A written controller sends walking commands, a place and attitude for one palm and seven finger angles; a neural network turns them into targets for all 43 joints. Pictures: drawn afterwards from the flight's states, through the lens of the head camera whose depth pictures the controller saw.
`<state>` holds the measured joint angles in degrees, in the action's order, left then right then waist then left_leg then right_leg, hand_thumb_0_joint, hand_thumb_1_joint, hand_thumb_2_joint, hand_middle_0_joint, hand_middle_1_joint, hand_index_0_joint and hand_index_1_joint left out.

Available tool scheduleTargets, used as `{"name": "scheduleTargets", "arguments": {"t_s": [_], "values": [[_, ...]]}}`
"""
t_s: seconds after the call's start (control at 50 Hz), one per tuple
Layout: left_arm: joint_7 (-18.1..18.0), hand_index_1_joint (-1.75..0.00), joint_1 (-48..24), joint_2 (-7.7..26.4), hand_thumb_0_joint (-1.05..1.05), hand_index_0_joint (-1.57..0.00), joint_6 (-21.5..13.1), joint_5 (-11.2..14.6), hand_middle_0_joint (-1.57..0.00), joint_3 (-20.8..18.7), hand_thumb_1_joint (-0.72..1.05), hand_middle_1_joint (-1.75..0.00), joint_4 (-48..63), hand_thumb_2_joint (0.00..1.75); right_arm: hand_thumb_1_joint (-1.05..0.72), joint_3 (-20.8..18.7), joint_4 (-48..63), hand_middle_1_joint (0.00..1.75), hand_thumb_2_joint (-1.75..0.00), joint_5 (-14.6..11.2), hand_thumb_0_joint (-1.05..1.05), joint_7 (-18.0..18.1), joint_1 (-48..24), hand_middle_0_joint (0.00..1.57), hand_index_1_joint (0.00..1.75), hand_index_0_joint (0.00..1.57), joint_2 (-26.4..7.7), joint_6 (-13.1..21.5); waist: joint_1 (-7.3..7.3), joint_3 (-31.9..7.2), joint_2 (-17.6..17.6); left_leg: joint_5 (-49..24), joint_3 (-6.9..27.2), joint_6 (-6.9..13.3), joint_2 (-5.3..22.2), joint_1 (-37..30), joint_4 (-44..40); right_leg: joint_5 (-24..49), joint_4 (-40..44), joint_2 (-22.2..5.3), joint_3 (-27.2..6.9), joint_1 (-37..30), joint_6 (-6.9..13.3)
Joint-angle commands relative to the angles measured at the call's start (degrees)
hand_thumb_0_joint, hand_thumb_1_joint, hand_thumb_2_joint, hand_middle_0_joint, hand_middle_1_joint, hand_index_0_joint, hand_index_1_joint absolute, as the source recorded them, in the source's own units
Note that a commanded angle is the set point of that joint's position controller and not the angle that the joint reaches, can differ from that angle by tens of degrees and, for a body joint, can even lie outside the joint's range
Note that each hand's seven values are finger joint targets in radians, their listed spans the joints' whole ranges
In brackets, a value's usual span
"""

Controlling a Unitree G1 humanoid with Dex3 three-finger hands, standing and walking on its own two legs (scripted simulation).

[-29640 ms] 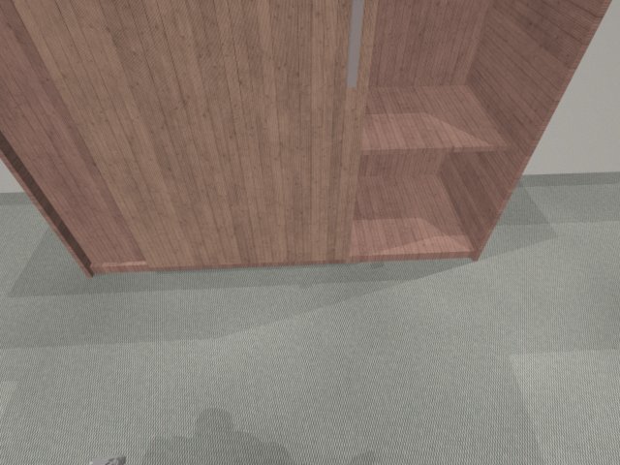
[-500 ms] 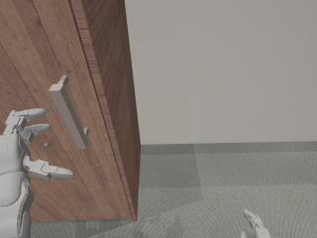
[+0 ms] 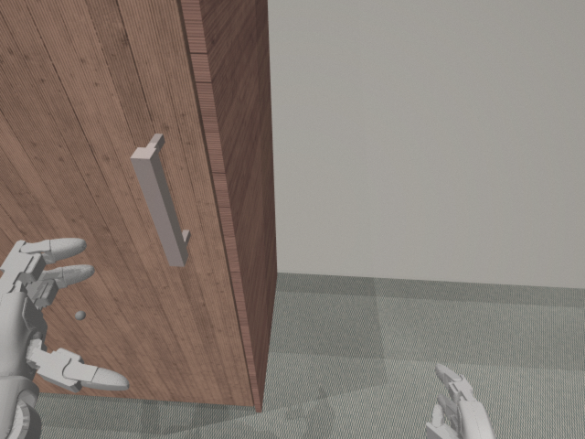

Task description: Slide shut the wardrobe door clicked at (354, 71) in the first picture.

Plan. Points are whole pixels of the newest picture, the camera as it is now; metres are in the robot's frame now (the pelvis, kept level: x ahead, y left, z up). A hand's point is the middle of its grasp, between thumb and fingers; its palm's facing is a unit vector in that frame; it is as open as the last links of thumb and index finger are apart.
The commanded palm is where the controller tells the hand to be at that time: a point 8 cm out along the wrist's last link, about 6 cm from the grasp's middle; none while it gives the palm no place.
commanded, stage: draw the hand back to the body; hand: left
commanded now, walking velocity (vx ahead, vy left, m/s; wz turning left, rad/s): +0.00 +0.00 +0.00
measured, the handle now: (168, 204) +0.36 +0.23 +0.16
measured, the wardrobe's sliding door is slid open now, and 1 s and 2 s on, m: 0.00 0.00 0.00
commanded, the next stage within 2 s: step back with the hand held close in 1.64 s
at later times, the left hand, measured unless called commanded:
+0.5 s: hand (75, 311) +0.18 +0.26 +0.16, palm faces +0.18 -0.98 -0.07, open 14.7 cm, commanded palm +0.14 +0.30 +0.17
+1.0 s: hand (76, 287) +0.20 +0.27 +0.17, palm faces +0.45 -0.82 -0.36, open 11.4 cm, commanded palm +0.15 +0.30 +0.18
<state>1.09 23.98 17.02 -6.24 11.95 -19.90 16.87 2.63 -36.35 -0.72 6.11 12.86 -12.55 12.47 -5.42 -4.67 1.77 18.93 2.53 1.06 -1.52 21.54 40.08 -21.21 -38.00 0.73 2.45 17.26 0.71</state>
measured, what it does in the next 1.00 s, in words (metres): stands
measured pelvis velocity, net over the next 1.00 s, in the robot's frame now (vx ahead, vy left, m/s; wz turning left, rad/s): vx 0.01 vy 0.01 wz -0.02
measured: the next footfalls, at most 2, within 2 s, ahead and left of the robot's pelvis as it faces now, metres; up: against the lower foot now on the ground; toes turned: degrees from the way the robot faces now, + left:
none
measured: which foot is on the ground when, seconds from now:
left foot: down 0.00-1.00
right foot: down 0.00-1.00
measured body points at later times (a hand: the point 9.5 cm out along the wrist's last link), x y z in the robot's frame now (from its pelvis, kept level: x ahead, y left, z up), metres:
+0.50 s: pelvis +0.00 +0.00 +0.01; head -0.05 -0.01 +0.45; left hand +0.17 +0.31 +0.16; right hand +0.19 -0.22 -0.04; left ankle +0.02 +0.11 -0.72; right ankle -0.01 -0.11 -0.72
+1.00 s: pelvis +0.01 +0.01 +0.02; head -0.02 -0.01 +0.46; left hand +0.17 +0.31 +0.19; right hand +0.18 -0.21 -0.07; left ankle +0.02 +0.11 -0.72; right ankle -0.01 -0.11 -0.72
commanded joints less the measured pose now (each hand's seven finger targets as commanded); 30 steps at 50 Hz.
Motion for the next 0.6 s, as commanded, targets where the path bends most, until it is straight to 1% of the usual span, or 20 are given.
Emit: {"name": "scheduleTargets", "arguments": {"t_s": [0.0, 0.02, 0.04, 0.06, 0.08, 0.1, 0.14, 0.16, 0.18, 0.2, 0.24, 0.28, 0.3, 0.34, 0.4, 0.44, 0.48, 0.54, 0.56, 0.58], "values": [[-0.3, -1.15, -9.7, 11.1, 0.00, -0.25, -4.5, 0.5, -0.25, -5.5, -0.55, -1.15, 12.3, 0.20, -0.90, -2.6, 8.3, 0.30, -0.90, 0.0, 0.00, 1.2, -6.7, 0.20, 0.30, 0.20, -6.5, 4.0, 1.51, -1.7, 1.3, -5.0, 0.4, 0.1, 0.6, -3.5, -6.7, 4.8, 7.0, -0.1, -0.2, 5.4, 0.1], [-0.2, -1.15, -10.1, 11.3, 0.00, -0.25, -4.6, 0.7, -0.25, -5.8, -0.55, -1.15, 12.0, 0.20, -0.90, -2.6, 8.1, 0.30, -0.90, -0.1, 0.00, 1.3, -6.6, 0.20, 0.30, 0.20, -6.6, 4.2, 1.52, -2.1, 1.4, -5.0, 0.3, 0.1, 0.6, -3.5, -6.5, 4.7, 7.0, -0.1, -0.3, 5.3, 0.1], [0.0, -1.15, -11.0, 11.9, 0.00, -0.25, -4.8, 0.5, -0.25, -5.8, -0.55, -1.15, 12.9, 0.20, -0.90, -2.6, 8.0, 0.30, -0.90, 0.0, 0.00, 1.4, -6.6, 0.20, 0.30, 0.20, -6.7, 4.3, 1.52, -2.9, 2.7, -5.2, 0.1, 0.2, 0.5, -3.8, -6.3, 4.9, 7.1, -0.2, -0.6, 5.0, 0.2], [5.9, -1.15, -9.5, 10.4, 0.00, -0.25, -2.0, 5.9, -0.25, -3.7, -0.55, -1.15, 8.4, 0.20, -0.90, -2.1, 7.6, 0.30, -0.90, -1.5, 0.00, 1.9, -6.1, 0.20, 0.30, 0.20, -7.8, 5.0, 3.25, -4.8, 1.5, -3.4, 0.5, 0.2, 0.9, -4.7, -7.1, 3.9, 8.8, -0.6, -1.0, 2.2, 0.0], [8.8, -1.15, -12.8, 12.5, 0.00, -0.25, -0.9, 7.3, -0.25, -4.7, -0.55, -1.15, 10.7, 0.20, -0.90, -1.9, 8.0, 0.30, -0.90, -2.2, 0.00, 2.6, -7.3, 0.20, 0.30, 0.20, -7.7, 5.7, 2.49, -4.0, 2.1, -2.9, 0.5, 0.6, 0.8, -4.6, -7.2, 3.5, 9.9, -0.7, -1.5, 1.6, -0.1], [11.0, -1.15, -14.3, 15.4, 0.00, -0.25, 0.3, 8.4, -0.25, -6.8, -0.55, -1.15, 10.5, 0.20, -0.90, -1.8, 7.9, 0.30, -0.90, -2.3, 0.00, 3.4, -7.4, 0.20, 0.30, 0.20, -7.9, 6.3, 2.33, -4.6, 1.5, -3.6, 0.6, 0.8, 0.9, -5.0, -7.4, 3.9, 10.3, -0.7, -1.8, 0.4, 0.0], [14.8, -1.15, -14.2, 16.8, 0.00, -0.25, 3.2, 9.9, -0.25, -8.0, -0.55, -1.15, 9.1, 0.20, -0.90, -1.2, 8.3, 0.30, -0.90, -2.8, 0.00, 3.9, -7.8, 0.20, 0.30, 0.20, -8.0, 7.7, 1.78, -3.8, 4.0, -5.3, 0.9, 0.9, 1.0, -6.0, -8.0, 5.7, 10.6, -0.6, -1.7, -0.7, 0.3], [16.6, -1.15, -14.1, 16.7, 0.00, -0.25, 4.6, 10.9, -0.25, -8.1, -0.55, -1.15, 8.3, 0.20, -0.90, -0.8, 8.5, 0.30, -0.90, -2.9, 0.00, 3.9, -8.0, 0.20, 0.30, 0.20, -7.9, 8.4, 1.89, -3.2, 3.8, -6.6, 1.2, 0.9, 1.1, -6.6, -8.5, 7.7, 10.7, -0.7, -1.4, -1.1, 0.3], [18.1, -1.15, -12.9, 18.1, 0.00, -0.25, 6.1, 11.9, -0.25, -10.3, -0.55, -1.15, 6.2, 0.20, -0.90, -0.7, 8.8, 0.30, -0.90, -3.1, 0.00, 3.8, -7.9, 0.20, 0.30, 0.20, -8.0, 8.9, 1.25, -2.7, 2.2, -7.5, 1.5, 0.9, 1.2, -6.3, -8.8, 8.7, 10.7, -0.4, -1.1, -1.7, 0.2], [18.5, -1.15, -13.0, 18.8, 0.00, -0.25, 7.2, 12.5, -0.25, -11.7, -0.55, -1.15, 5.9, 0.20, -0.90, -0.7, 9.0, 0.30, -0.90, -3.1, 0.00, 3.7, -8.1, 0.20, 0.30, 0.20, -7.9, 9.1, 0.74, -2.2, 1.3, -8.1, 1.5, 0.8, 1.2, -6.3, -9.0, 9.1, 10.9, -0.2, -1.0, -1.5, 0.1], [17.8, -1.15, -11.6, 18.9, 0.00, -0.25, 8.2, 13.2, -0.25, -14.0, -0.55, -1.15, 8.5, 0.20, -0.90, -0.7, 9.8, 0.30, -0.90, -3.1, 0.00, 2.8, -8.5, 0.20, 0.30, 0.20, -7.5, 9.6, -0.49, -2.7, 4.5, -10.3, 1.4, 0.2, 1.2, -7.5, -9.2, 10.6, 10.3, 0.0, -0.4, -2.4, 0.5], [16.9, -1.15, -8.8, 15.4, 0.00, -0.25, 8.8, 13.6, -0.25, -12.3, -0.55, -1.15, 8.7, 0.20, -0.90, -0.7, 10.3, 0.30, -0.90, -3.2, 0.00, 2.0, -8.1, 0.20, 0.30, 0.20, -7.2, 10.0, -0.18, -1.6, 3.8, -10.3, 1.3, 0.0, 1.3, -7.9, -9.5, 11.0, 10.0, 0.2, 0.3, -0.9, 0.3], [16.4, -1.15, -7.8, 15.2, 0.00, -0.25, 9.3, 13.8, -0.25, -12.8, -0.55, -1.15, 8.1, 0.20, -0.90, -1.0, 10.3, 0.30, -0.90, -3.3, 0.00, 1.7, -7.6, 0.20, 0.30, 0.20, -7.3, 10.0, -0.11, -1.7, 1.8, -9.9, 1.3, -0.1, 1.4, -7.7, -9.5, 10.5, 10.0, 0.4, 0.4, -0.5, 0.2], [16.0, -1.15, -6.8, 14.8, 0.00, -0.25, 10.0, 13.5, -0.25, -12.8, -0.55, -1.15, 7.4, 0.20, -0.90, -1.3, 10.2, 0.30, -0.90, -3.4, 0.00, 1.3, -7.4, 0.20, 0.30, 0.20, -7.7, 9.7, 0.01, -0.6, 0.6, -9.9, 1.1, 0.0, 1.4, -7.0, -9.3, 10.4, 10.5, 0.5, 0.1, -0.6, 0.2], [15.6, -1.15, -8.4, 14.2, 0.00, -0.25, 10.6, 12.1, -0.25, -10.4, -0.55, -1.15, 12.0, 0.20, -0.90, -1.4, 11.0, 0.30, -0.90, -3.4, 0.00, 1.1, -7.2, 0.20, 0.30, 0.20, -7.9, 9.7, 0.62, -1.2, 4.6, -9.0, 1.0, 0.1, 1.4, -8.1, -9.7, 9.2, 10.3, 0.2, 0.1, 0.4, 0.2], [15.1, -1.15, -9.7, 14.0, 0.00, -0.25, 10.4, 11.4, -0.25, -9.1, -0.55, -1.15, 14.8, 0.20, -0.90, -1.3, 10.8, 0.30, -0.90, -3.3, 0.00, 1.3, -7.2, 0.20, 0.30, 0.20, -7.8, 10.0, 1.09, -0.3, 4.6, -8.4, 1.1, 0.4, 1.5, -8.4, -9.5, 8.8, 10.8, 0.4, -0.1, 0.8, 0.2], [14.3, -1.11, -10.8, 14.2, 0.00, -0.25, 9.9, 10.7, -0.25, -8.6, -0.48, -1.11, 16.3, 0.24, -0.90, -1.3, 10.8, 0.30, -0.90, -3.2, 0.00, 1.5, -6.9, 0.20, 0.30, 0.20, -7.8, 10.4, 1.35, -0.7, 3.9, -7.3, 1.6, 0.4, 1.5, -8.8, -10.1, 7.6, 10.7, 0.3, 0.2, 1.2, 0.2], [13.3, -1.04, -12.9, 16.4, 0.00, -0.24, 9.2, 9.9, -0.24, -10.2, -0.37, -1.04, 17.0, 0.29, -0.90, -1.2, 9.9, 0.30, -0.90, -3.0, 0.00, 2.0, -7.0, 0.20, 0.30, 0.20, -7.9, 10.5, 1.18, -0.2, 3.6, -5.0, 2.0, 0.4, 1.5, -8.5, -10.6, 5.1, 11.2, 0.4, 0.1, 1.0, 0.3], [2.7, -1.02, -16.2, 23.3, 0.00, -0.24, 5.4, -1.0, -0.24, -12.4, -0.33, -1.02, 22.2, 0.31, -0.90, -2.0, 10.5, 0.30, -0.90, -0.9, 0.00, 1.4, -8.9, 0.20, 0.30, 0.20, -7.6, 9.5, -0.16, 4.0, 5.5, -3.2, 1.1, 0.3, 1.3, -5.6, -10.9, 3.9, 14.4, -0.4, -3.3, 0.9, 0.8], [-1.2, -1.00, -9.8, 15.9, 0.00, -0.24, 4.6, -1.7, -0.24, -8.2, -0.30, -1.00, 16.1, 0.32, -0.90, -1.6, 9.7, 0.30, -0.90, -0.6, 0.00, 1.2, -8.2, 0.20, 0.30, 0.20, -6.7, 8.9, 1.13, 6.3, 4.1, -1.3, 0.7, -0.1, 1.4, -5.5, -11.0, 2.2, 14.5, -1.2, -2.6, 1.8, 1.1]]}}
